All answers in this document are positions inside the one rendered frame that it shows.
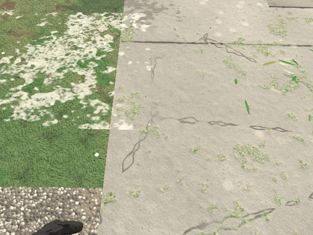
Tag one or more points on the robot left hand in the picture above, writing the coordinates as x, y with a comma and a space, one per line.
57, 227

